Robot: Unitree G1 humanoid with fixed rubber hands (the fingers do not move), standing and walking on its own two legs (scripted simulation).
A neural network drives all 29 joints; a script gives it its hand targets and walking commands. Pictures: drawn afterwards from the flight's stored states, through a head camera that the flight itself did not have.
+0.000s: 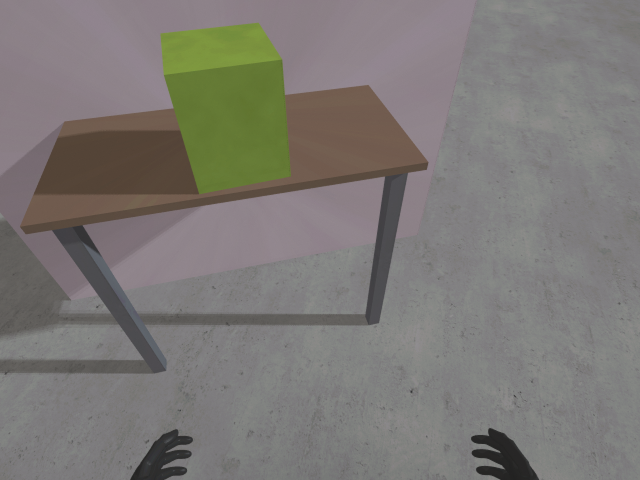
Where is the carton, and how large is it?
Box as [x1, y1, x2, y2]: [160, 23, 290, 193]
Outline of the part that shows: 258,23 160,33 164,76 199,193 290,176 281,58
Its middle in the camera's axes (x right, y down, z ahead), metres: -0.19 -0.28 +0.81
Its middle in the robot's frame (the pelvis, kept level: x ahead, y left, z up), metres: +0.82 +0.21 +0.09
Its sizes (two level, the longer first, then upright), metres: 0.210 0.200 0.250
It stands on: a table, 0.72 m high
